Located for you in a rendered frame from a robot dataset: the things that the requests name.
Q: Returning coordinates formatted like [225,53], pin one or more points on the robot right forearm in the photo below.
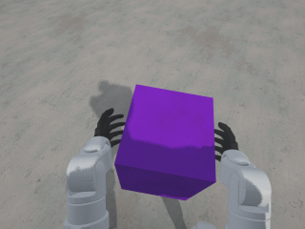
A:
[249,198]

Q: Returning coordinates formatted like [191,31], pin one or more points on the right robot hand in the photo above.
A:
[228,142]

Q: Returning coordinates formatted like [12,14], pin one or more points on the robot left forearm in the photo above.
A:
[86,186]

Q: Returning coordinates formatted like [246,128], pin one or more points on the left robot hand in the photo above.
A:
[104,127]

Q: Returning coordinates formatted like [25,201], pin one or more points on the carton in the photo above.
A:
[167,147]

